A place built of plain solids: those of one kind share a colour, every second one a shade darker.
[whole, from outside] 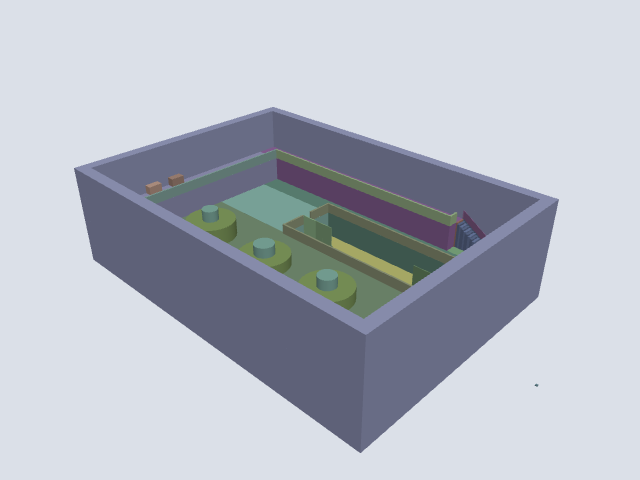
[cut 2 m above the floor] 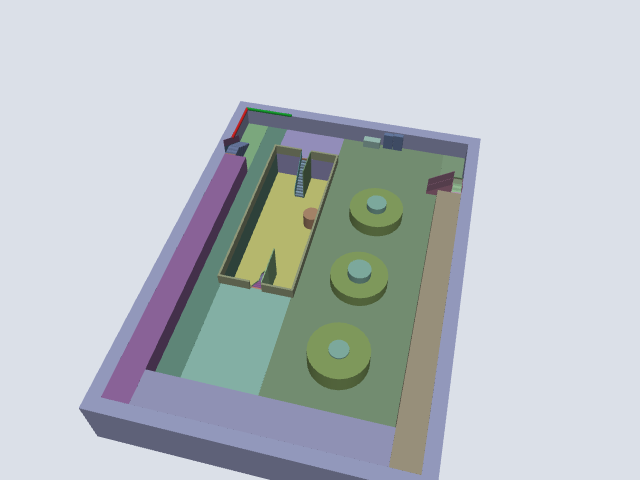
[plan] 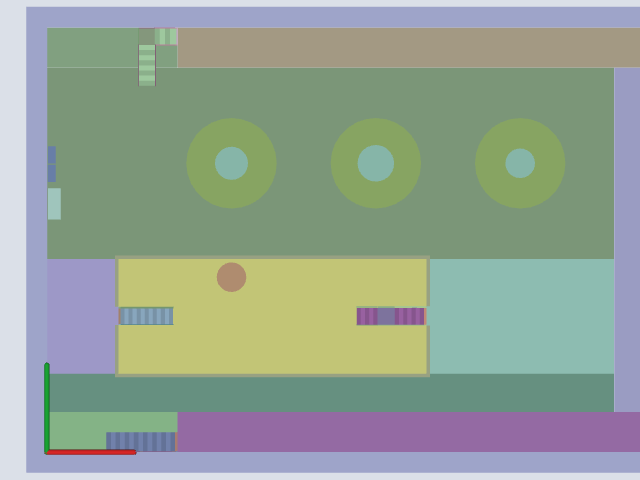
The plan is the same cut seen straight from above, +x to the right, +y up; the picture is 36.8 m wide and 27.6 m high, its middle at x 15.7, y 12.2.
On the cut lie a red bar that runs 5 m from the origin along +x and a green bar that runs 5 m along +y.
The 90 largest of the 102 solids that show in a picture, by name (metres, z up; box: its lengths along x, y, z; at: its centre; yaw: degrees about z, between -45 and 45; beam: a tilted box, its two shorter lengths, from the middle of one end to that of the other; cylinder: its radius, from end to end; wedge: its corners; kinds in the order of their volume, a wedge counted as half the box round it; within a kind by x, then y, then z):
{
 "wall_brick_1": {"box": [1.2, 26.8, 10.72], "at": [-0.59, 12.21, 2.14]},
 "wall_brick_2": {"box": [9.9, 1.2, 10.72], "at": [3.76, -0.59, 2.14]},
 "wall_brick_3": {"box": [9.9, 1.2, 10.72], "at": [3.76, 25.01, 2.14]},
 "wall_brick_4": {"box": [30.5, 1.2, 10.72], "at": [21.56, -0.59, 2.14]},
 "wall_brick_5": {"box": [30.5, 1.2, 10.72], "at": [21.56, 25.01, 2.14]},
 "wall_brick_6": {"box": [1.2, 26.8, 10.72], "at": [36.21, 12.21, 2.14]},
 "floor_hall3a_concrete_1": {"box": [32.6, 11.0, 3.22], "at": [16.31, 16.61, -1.61]},
 "floor_galn_concrete_1": {"box": [28.1, 2.3, 6.01], "at": [21.56, 1.16, -0.21]},
 "floor_gals_concrete_1": {"box": [28.1, 2.3, 6.01], "at": [21.56, 23.26, -0.21]},
 "floor_gale_concrete_1": {"box": [3.0, 19.8, 6.01], "at": [34.11, 12.21, -0.21]},
 "floor_hall1a_concrete_1": {"box": [32.6, 2.2, 3.22], "at": [16.31, 3.41, -1.61]},
 "floor_hall2b_concrete_1": {"box": [10.79, 6.6, 3.22], "at": [27.22, 7.81, -1.61]},
 "unit_housing_1": {"cylinder": 2.6, "from": [10.61, 16.61, -0.05], "to": [10.61, 16.61, 1.35]},
 "unit_housing_2": {"cylinder": 2.6, "from": [18.91, 16.61, -0.05], "to": [18.91, 16.61, 1.2]},
 "unit_housing_3": {"cylinder": 2.6, "from": [27.21, 16.61, -0.05], "to": [27.21, 16.61, 1.85]},
 "floor_hall2a_concrete_1": {"box": [4.1, 6.6, 3.22], "at": [2.06, 7.81, -1.61]},
 "floor_hall0a_concrete_1": {"box": [7.5, 2.3, 3.22], "at": [3.76, 1.16, -1.61]},
 "floor_hall4a_concrete_1": {"box": [7.5, 2.3, 3.22], "at": [3.76, 23.26, -1.61]},
 "floor_base_concrete_1": {"box": [17.71, 6.6, 0.4], "at": [12.97, 7.81, -3.02]},
 "rail_base_1": {"box": [0.2, 2.8, 1.1], "at": [4.01, 5.91, 0.55]},
 "rail_base_2": {"box": [0.2, 2.75, 1.1], "at": [4.01, 9.74, 0.55]},
 "rail_base_3": {"box": [18.11, 0.2, 1.1], "at": [12.97, 4.41, 0.55]},
 "rail_base_4": {"box": [18.11, 0.2, 1.1], "at": [12.97, 11.21, 0.55]},
 "rail_base_5": {"box": [0.2, 2.77, 1.1], "at": [21.92, 5.9, 0.55]},
 "rail_base_6": {"box": [0.2, 2.72, 1.1], "at": [21.92, 9.75, 0.55]},
 "unit_exc_1": {"cylinder": 0.95, "from": [10.61, 16.61, 1.35], "to": [10.61, 16.61, 2.45]},
 "unit_exc_2": {"cylinder": 1.05, "from": [18.91, 16.61, 1.2], "to": [18.91, 16.61, 2.3]},
 "unit_exc_3": {"cylinder": 0.85, "from": [27.21, 16.61, 1.85], "to": [27.21, 16.61, 3.05]},
 "step_galnw_1": {"box": [0.35, 1.09, 0.57], "at": [4.12, 0.6, 0.24]},
 "step_galnw_2": {"box": [0.35, 1.09, 0.75], "at": [4.38, 0.6, 0.32]},
 "step_galnw_3": {"box": [0.35, 1.09, 0.92], "at": [4.64, 0.6, 0.41]},
 "step_galnw_4": {"box": [0.35, 1.09, 1.1], "at": [4.91, 0.6, 0.5]},
 "step_galnw_5": {"box": [0.35, 1.09, 1.27], "at": [5.17, 0.6, 0.59]},
 "step_galnw_6": {"box": [0.35, 1.09, 1.45], "at": [5.43, 0.6, 0.67]},
 "step_galnw_7": {"box": [0.35, 1.09, 1.62], "at": [5.7, 0.6, 0.76]},
 "step_galnw_8": {"box": [0.35, 1.09, 1.79], "at": [5.96, 0.6, 0.85]},
 "step_galnw_9": {"box": [0.35, 1.09, 1.97], "at": [6.22, 0.6, 0.93]},
 "step_galnw_10": {"box": [0.35, 1.09, 2.14], "at": [6.49, 0.6, 1.02]},
 "step_galnw_11": {"box": [0.35, 1.09, 2.32], "at": [6.75, 0.6, 1.11]},
 "step_galnw_12": {"box": [0.35, 1.09, 2.49], "at": [7.01, 0.6, 1.2]},
 "step_galnw_13": {"box": [0.35, 1.09, 2.67], "at": [7.28, 0.61, 1.28]},
 "rail_1": {"box": [0.2, 1.16, 1.1], "at": [7.61, 1.73, 3.34]},
 "rail_2": {"box": [25.3, 0.2, 1.1], "at": [20.16, 2.21, 3.34]},
 "step_galsw_1": {"box": [0.93, 0.38, 0.65], "at": [5.76, 21.84, 0.27]},
 "step_galsw_2": {"box": [0.93, 0.38, 0.85], "at": [5.76, 22.14, 0.37]},
 "step_galsw_3": {"box": [0.93, 0.38, 1.05], "at": [5.76, 22.43, 0.47]},
 "step_galsw_4": {"box": [0.93, 0.38, 1.25], "at": [5.76, 22.72, 0.57]},
 "step_galsw_5": {"box": [0.93, 0.38, 1.45], "at": [5.76, 23.02, 0.67]},
 "step_galsw_6": {"box": [0.93, 0.38, 1.64], "at": [5.76, 23.31, 0.77]},
 "step_galsw_7": {"box": [0.38, 0.93, 2.04], "at": [6.38, 23.9, 0.97]},
 "step_galsw_8": {"box": [0.38, 0.93, 2.24], "at": [6.68, 23.9, 1.07]},
 "step_galsw_9": {"box": [0.38, 0.93, 2.44], "at": [6.97, 23.9, 1.17]},
 "step_galsw_10": {"box": [0.38, 0.93, 2.64], "at": [7.26, 23.9, 1.27]},
 "step_basee_1": {"box": [0.32, 0.97, 0.65], "at": [18.45, 7.81, -2.54]},
 "step_basee_2": {"box": [0.32, 0.97, 0.86], "at": [18.69, 7.81, -2.44]},
 "step_basee_3": {"box": [0.32, 0.97, 1.06], "at": [18.93, 7.81, -2.34]},
 "step_basee_4": {"box": [0.32, 0.97, 1.46], "at": [20.17, 7.81, -2.14]},
 "step_basee_5": {"box": [0.32, 0.97, 1.66], "at": [20.4, 7.81, -2.04]},
 "step_basee_6": {"box": [0.32, 0.97, 1.86], "at": [20.64, 7.81, -1.94]},
 "step_basee_7": {"box": [0.32, 0.97, 2.06], "at": [20.88, 7.81, -1.84]},
 "step_basee_8": {"box": [0.32, 0.97, 2.27], "at": [21.12, 7.81, -1.74]},
 "step_basee_9": {"box": [0.32, 0.97, 2.47], "at": [21.36, 7.81, -1.64]},
 "step_basee_10": {"box": [0.32, 0.97, 2.67], "at": [21.6, 7.81, -1.54]},
 "step_basew_1": {"box": [0.29, 0.91, 2.67], "at": [4.32, 7.81, -1.54]},
 "step_basew_2": {"box": [0.29, 0.91, 2.47], "at": [4.55, 7.81, -1.64]},
 "step_basew_3": {"box": [0.29, 0.91, 2.27], "at": [4.78, 7.81, -1.74]},
 "step_basew_4": {"box": [0.29, 0.91, 2.06], "at": [5.01, 7.81, -1.84]},
 "step_basew_5": {"box": [0.29, 0.91, 1.86], "at": [5.24, 7.81, -1.94]},
 "step_basew_6": {"box": [0.29, 0.91, 1.66], "at": [5.48, 7.81, -2.04]},
 "step_basew_7": {"box": [0.29, 0.91, 1.46], "at": [5.71, 7.81, -2.14]},
 "step_basew_8": {"box": [0.29, 0.91, 1.26], "at": [5.94, 7.81, -2.24]},
 "step_basew_9": {"box": [0.29, 0.91, 1.06], "at": [6.17, 7.81, -2.34]},
 "step_basew_10": {"box": [0.29, 0.91, 0.86], "at": [6.4, 7.81, -2.44]},
 "rail_gef_1": {"box": [0.2, 19.8, 1.1], "at": [32.71, 12.21, 3.34]},
 "shaft_1": {"cylinder": 0.85, "from": [10.61, 10.06, -2.87], "to": [10.61, 10.06, -1.32]},
 "desk_con_metal_1": {"box": [0.82, 1.5, 0.97], "at": [35.18, 15.16, 3.23]},
 "desk_con_metal_2": {"box": [0.82, 1.5, 0.97], "at": [35.18, 18.06, 3.23]},
 "cabinet_1": {"box": [0.45, 1.0, 1.84], "at": [0.28, 16.03, 0.92]},
 "cabinet_2": {"box": [0.45, 1.0, 1.92], "at": [0.28, 17.09, 0.96]},
 "floor_galsw_l1a_1": {"box": [0.93, 0.95, 1.84], "at": [5.76, 23.89, 0.87]},
 "wall_basee_1": {"box": [1.25, 0.1, 3.97], "at": [18.4, 8.35, -0.89]},
 "wall_basee_2": {"box": [0.97, 0.1, 3.97], "at": [19.52, 8.35, -0.89]},
 "wall_basee_3": {"box": [1.7, 0.1, 3.97], "at": [20.85, 8.35, -0.89]},
 "floor_basee_l1a_1": {"box": [1.03, 0.97, 1.26], "at": [19.52, 7.81, -2.24]},
 "bench_1": {"box": [0.75, 1.8, 0.91], "at": [0.43, 14.28, 0.46]},
 "wall_basew_1": {"box": [3.04, 0.1, 3.97], "at": [5.75, 8.31, -0.89]},
 "floor_galnw_hda_1": {"box": [0.15, 1.09, 2.84], "at": [7.44, 0.6, 1.37]},
 "rail_galnw_1": {"wedge": [[3.38, 0.01, 0.21], [3.38, 0.01, 1.06], [3.38, 0.06, 0.21], [3.38, 0.06, 1.06], [7.39, 0.01, 2.86], [7.39, 0.01, 3.72], [7.39, 0.06, 2.86], [7.39, 0.06, 3.72]]},
 "floor_basew_hda_1": {"box": [0.12, 0.91, 2.87], "at": [4.17, 7.81, -1.44]},
 "rail_basew_1": {"wedge": [[4.23, 7.31, 0.08], [4.23, 7.31, 0.91], [4.23, 7.36, 0.08], [4.23, 7.36, 0.91], [7.28, 7.31, -2.56], [7.28, 7.31, -1.73], [7.28, 7.36, -2.56], [7.28, 7.36, -1.73]]}
}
